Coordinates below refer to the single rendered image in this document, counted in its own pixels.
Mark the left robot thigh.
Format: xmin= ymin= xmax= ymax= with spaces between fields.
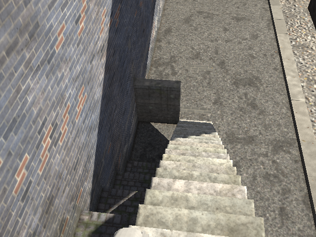
xmin=114 ymin=227 xmax=149 ymax=237

